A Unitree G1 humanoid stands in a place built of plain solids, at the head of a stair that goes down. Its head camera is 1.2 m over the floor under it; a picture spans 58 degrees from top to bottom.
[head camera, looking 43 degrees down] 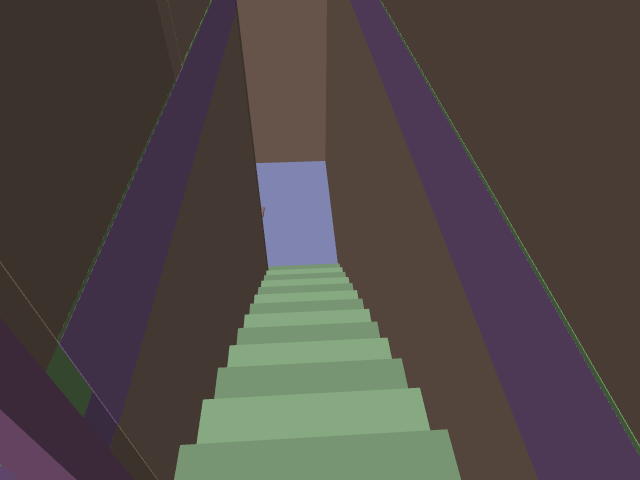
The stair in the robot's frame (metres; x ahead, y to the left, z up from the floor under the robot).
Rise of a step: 0.20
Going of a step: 0.25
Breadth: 0.85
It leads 3 degrees to the left of straight ahead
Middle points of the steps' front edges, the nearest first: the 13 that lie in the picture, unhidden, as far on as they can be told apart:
0.58 0.01 -0.19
0.83 0.03 -0.39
1.08 0.04 -0.58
1.33 0.06 -0.78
1.58 0.07 -0.97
1.83 0.09 -1.17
2.08 0.10 -1.36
2.33 0.12 -1.56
2.58 0.13 -1.75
2.83 0.14 -1.95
3.08 0.16 -2.14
3.33 0.17 -2.34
3.57 0.19 -2.54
